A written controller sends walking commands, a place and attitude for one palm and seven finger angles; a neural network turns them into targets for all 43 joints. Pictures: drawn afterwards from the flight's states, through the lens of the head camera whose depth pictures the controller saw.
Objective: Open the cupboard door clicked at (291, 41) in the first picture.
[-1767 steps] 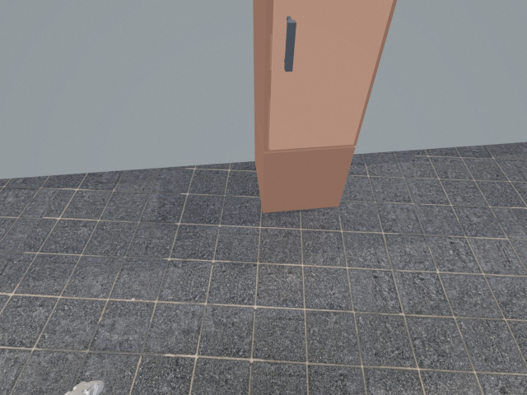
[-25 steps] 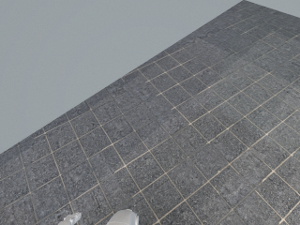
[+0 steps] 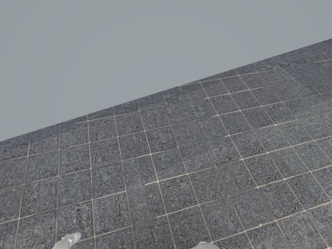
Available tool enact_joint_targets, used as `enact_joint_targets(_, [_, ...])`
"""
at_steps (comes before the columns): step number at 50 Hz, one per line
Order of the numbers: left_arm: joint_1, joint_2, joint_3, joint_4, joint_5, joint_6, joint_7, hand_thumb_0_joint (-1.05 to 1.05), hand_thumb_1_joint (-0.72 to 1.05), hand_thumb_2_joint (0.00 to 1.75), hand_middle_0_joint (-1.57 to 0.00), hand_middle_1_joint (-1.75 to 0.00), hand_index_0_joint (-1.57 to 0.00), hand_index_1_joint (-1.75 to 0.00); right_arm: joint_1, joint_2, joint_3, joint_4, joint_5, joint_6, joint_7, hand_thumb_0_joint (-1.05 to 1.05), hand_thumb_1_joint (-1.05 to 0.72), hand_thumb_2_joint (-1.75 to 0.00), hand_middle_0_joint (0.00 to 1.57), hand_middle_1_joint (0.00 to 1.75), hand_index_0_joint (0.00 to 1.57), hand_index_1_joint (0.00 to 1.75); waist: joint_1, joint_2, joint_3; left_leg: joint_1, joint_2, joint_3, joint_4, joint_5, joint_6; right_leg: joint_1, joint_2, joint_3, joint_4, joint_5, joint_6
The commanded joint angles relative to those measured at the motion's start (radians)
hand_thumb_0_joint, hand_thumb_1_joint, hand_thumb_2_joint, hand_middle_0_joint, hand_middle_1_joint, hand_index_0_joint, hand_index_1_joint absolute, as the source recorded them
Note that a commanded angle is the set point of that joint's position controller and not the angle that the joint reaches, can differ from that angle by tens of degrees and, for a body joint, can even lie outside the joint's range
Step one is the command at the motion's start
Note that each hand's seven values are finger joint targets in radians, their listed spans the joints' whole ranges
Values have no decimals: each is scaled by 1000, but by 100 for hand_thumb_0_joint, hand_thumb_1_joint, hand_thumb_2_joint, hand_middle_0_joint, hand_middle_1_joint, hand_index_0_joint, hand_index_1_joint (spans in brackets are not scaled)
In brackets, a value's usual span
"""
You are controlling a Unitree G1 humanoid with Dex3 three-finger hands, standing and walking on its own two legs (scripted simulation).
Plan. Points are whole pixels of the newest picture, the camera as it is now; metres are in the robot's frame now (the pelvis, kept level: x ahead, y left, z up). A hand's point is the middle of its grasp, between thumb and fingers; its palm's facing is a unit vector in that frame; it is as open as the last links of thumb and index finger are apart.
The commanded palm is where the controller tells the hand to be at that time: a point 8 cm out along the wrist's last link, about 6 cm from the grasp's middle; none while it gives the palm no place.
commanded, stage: turn to face it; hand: left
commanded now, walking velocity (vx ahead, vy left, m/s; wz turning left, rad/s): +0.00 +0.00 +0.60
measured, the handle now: out of the picture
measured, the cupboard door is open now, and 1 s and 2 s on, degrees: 39 39 39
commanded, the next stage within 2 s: take the last steps up to it in 1.72 s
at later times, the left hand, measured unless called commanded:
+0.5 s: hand out of the picture -0.01 +0.20 -0.19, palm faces +0.35 -0.91 -0.22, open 7.4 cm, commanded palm none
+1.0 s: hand out of the picture -0.01 +0.16 -0.15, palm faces +0.58 -0.77 -0.26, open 7.4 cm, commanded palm none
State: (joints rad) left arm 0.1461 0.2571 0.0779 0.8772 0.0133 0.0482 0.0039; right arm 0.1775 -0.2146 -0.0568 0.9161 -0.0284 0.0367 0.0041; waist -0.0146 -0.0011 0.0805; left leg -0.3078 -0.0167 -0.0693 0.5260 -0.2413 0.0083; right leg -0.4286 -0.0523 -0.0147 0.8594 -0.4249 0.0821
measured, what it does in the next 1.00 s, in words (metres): steps on the spot, turning left: right foot, then left foot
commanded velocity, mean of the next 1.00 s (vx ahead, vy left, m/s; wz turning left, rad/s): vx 0.00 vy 0.00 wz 0.60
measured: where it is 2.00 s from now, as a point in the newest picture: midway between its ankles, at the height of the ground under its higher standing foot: outside the picture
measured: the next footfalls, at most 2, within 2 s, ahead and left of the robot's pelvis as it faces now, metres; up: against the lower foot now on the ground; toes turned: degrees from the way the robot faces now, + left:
right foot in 0.08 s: +0.05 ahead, -0.14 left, +0.00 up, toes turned +1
left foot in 0.44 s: +0.03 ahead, +0.11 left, +0.00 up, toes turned +22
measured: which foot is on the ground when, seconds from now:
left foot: down 0.00-0.08, up 0.10-0.42, down 0.44-0.82, up 0.84-1.00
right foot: up 0.00-0.06, down 0.08-0.44, up 0.46-0.80, down 0.82-1.00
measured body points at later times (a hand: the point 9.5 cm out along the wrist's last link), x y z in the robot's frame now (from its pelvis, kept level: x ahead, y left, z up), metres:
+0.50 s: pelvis +0.01 -0.01 -0.01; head +0.06 +0.03 +0.43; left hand -0.03 +0.25 -0.17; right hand +0.21 -0.22 -0.14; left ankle -0.01 +0.09 -0.74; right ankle +0.01 -0.15 -0.71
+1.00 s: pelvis +0.04 -0.05 +0.00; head +0.08 -0.03 +0.45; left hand -0.04 +0.20 -0.13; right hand +0.25 -0.22 -0.15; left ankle -0.04 +0.06 -0.67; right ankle +0.09 -0.15 -0.74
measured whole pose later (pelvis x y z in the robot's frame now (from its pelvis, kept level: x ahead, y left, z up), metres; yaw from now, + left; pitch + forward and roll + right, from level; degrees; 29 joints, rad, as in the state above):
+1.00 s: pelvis +0.04 -0.05 +0.00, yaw +38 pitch +0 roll +2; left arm 0.19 0.19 0.04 0.87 0.02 0.01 0.02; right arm 0.17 -0.24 -0.09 0.94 -0.01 0.08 0.03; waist -0.03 -0.01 0.10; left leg -0.49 -0.01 0.03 1.03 -0.46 -0.06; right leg -0.20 -0.10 -0.12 0.51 -0.30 0.00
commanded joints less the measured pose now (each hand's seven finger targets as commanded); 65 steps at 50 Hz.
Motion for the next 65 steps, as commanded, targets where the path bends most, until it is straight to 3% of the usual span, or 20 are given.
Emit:
enact_joint_targets(1, [81,60,15,-62,-1,-31,10,0,90,90,-20,-30,-20,-30,-35,-218,-66,-86,2,-7,-13,0,-90,-90,20,30,20,30,25,177,-117,-15,188,-252,-105,216,121,188,53,-35,-241,86,-13])
enact_joint_targets(2, [124,79,20,-53,-2,-40,15,0,90,90,-20,-30,-20,-30,-54,-203,-64,-95,9,-6,-11,0,-90,-90,20,30,20,30,52,124,-122,-83,154,-236,-51,170,88,300,35,-25,-382,170,-21])
enact_joint_targets(4, [166,224,46,-55,22,-56,28,0,90,90,-20,-30,-20,-30,-57,-95,-50,-131,21,-9,1,0,-90,-90,20,30,20,30,79,-311,-113,-332,-81,34,383,-347,-47,412,-408,422,-637,199,-193])
enact_joint_targets(5, [142,205,36,-64,12,-57,31,0,90,90,-20,-30,-20,-30,-60,-139,-57,-123,9,-3,4,0,-90,-90,20,30,20,30,63,-255,-99,-303,-16,-17,589,-362,-35,293,-440,398,-623,222,-252])
enact_joint_targets(10, [54,108,8,-75,11,-66,33,0,90,90,-20,-30,-20,-30,-56,-86,-39,-74,14,17,24,0,-90,-90,20,30,20,30,5,-203,-96,-253,38,73,589,-203,-77,328,-259,26,-501,647,-187])
enact_joint_targets(16, [148,169,30,-24,17,-62,28,0,90,90,-20,-30,-20,-30,-135,-60,-19,-91,22,6,29,0,-90,-90,20,30,20,30,62,-204,-108,-136,17,168,250,-224,-65,404,-306,-28,-428,782,-187])
enact_joint_targets(20, [114,169,39,-24,5,-53,20,0,90,90,-20,-30,-20,-30,-31,-103,-30,-71,17,-7,24,0,-90,-90,20,30,20,30,-6,-156,-146,108,14,176,-49,-8,-35,288,-291,-114,-265,650,-107])
enact_joint_targets(21, [114,137,36,-43,-2,-48,14,0,90,90,-20,-30,-20,-30,23,-176,-49,-61,11,-15,20,0,-90,-90,20,30,20,30,-39,32,-190,291,131,30,-105,202,21,115,-232,-171,-92,469,-48])
enact_joint_targets(22, [77,61,14,-89,-7,-43,6,0,90,90,-20,-30,-20,-30,107,-289,-80,-54,4,-17,12,0,-90,-90,20,30,20,30,-87,341,-213,406,419,-354,-138,620,190,-159,-84,-179,156,-216,24])
enact_joint_targets(23, [-1,72,5,-128,8,-30,16,0,90,90,-20,-30,-20,-30,171,-307,-79,-35,8,-9,5,0,-90,-90,20,30,20,30,-104,207,-206,351,468,-347,-118,613,249,-180,-83,-55,267,-261,3])
enact_joint_targets(27, [8,69,18,-62,5,-20,10,0,90,90,-20,-30,-20,-30,19,-216,-52,-69,4,-26,-25,0,-90,-90,20,30,20,30,-18,158,-139,190,272,-199,-152,447,163,-150,-60,23,320,-17,8])
enact_joint_targets(38, [86,67,17,-64,0,-32,9,0,90,90,-20,-30,-20,-30,-42,-217,-65,-84,4,-8,-12,0,-90,-90,20,30,20,30,28,167,-125,-23,174,-273,-113,176,117,209,55,-31,-258,90,-14])
enact_joint_targets(39, [123,82,22,-58,-2,-41,14,0,90,90,-20,-30,-20,-30,-51,-200,-65,-92,9,-6,-10,0,-90,-90,20,30,20,30,50,126,-139,-85,137,-260,-57,140,83,321,34,-17,-408,156,-23])
enact_joint_targets(41, [151,220,47,-60,20,-55,28,0,90,90,-20,-30,-20,-30,-57,-99,-50,-126,21,-10,1,0,-90,-90,20,30,20,30,76,-301,-119,-338,-80,26,362,-328,-48,429,-405,403,-633,173,-199])
enact_joint_targets(46, [23,113,12,-84,12,-59,31,0,90,90,-20,-30,-20,-30,-52,-96,-44,-81,12,16,23,0,-90,-90,20,30,20,30,-1,-220,-65,-256,38,58,624,-218,-70,273,-276,53,-520,539,-198])
enact_joint_targets(55, [125,180,38,-24,9,-53,20,0,90,90,-20,-30,-20,-30,-62,-87,-26,-79,18,-5,26,0,-90,-90,20,30,20,30,21,-191,-122,31,-2,189,25,-72,-45,329,-291,-86,-315,686,-124])
enact_joint_targets(56, [109,173,38,-31,2,-49,16,0,90,90,-20,-30,-20,-30,-6,-121,-36,-67,15,-10,24,0,-90,-90,20,30,20,30,-17,-122,-148,163,17,160,-78,54,-28,239,-276,-123,-210,612,-84])
enact_joint_targets(58, [40,60,4,-105,-3,-39,9,0,90,90,-20,-30,-20,-30,138,-301,-81,-49,7,-15,10,0,-90,-90,20,30,20,30,-92,322,-218,382,432,-360,-138,671,211,-158,-80,-123,211,-256,16])
enact_joint_targets(59, [-4,81,10,-122,6,-28,17,0,90,90,-20,-30,-20,-30,162,-302,-80,-33,4,-14,1,0,-90,-90,20,30,20,30,-98,182,-219,317,437,-345,-132,504,242,-168,-75,-31,294,-241,1])
enact_joint_targets(65, [30,60,17,-50,5,-16,2,0,90,90,-20,-30,-20,-30,-15,-218,-49,-74,-1,-25,-20,0,-90,-90,20,30,20,30,-4,141,-114,93,242,-190,-182,231,148,-65,-37,2,166,-21,-1])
